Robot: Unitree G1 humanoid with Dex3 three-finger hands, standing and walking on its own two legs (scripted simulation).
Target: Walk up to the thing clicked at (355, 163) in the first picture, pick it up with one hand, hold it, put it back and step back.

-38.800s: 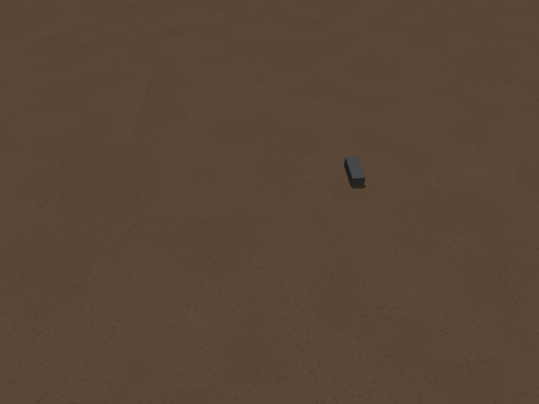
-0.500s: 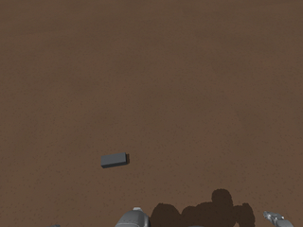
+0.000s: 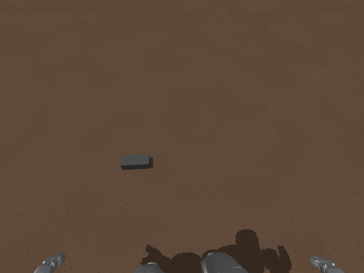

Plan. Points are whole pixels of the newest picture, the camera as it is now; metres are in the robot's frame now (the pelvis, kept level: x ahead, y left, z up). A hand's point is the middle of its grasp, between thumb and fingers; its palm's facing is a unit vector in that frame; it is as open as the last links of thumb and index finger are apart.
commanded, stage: step back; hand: left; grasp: from above
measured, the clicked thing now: (135, 162) +0.75 +0.27 -0.74
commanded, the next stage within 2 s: stand in 1.86 s
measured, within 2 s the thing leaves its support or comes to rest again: neither
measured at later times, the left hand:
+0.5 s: hand out of the picture -0.07 +0.24 -0.15, palm faces +0.04 -0.90 -0.43, open 7.4 cm
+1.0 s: hand out of the picture -0.29 +0.20 -0.14, palm faces +0.05 -0.91 -0.42, open 7.4 cm
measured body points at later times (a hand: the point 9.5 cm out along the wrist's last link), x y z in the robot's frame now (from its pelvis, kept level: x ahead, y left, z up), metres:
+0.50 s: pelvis -0.18 -0.04 -0.02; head -0.13 -0.04 +0.43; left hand -0.08 +0.29 -0.12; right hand -0.11 -0.36 -0.14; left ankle -0.19 +0.08 -0.73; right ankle -0.11 -0.16 -0.73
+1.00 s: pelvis -0.31 -0.08 +0.00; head -0.30 -0.10 +0.45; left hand -0.29 +0.24 -0.11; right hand -0.23 -0.40 -0.13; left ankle -0.27 +0.06 -0.70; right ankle -0.33 -0.20 -0.73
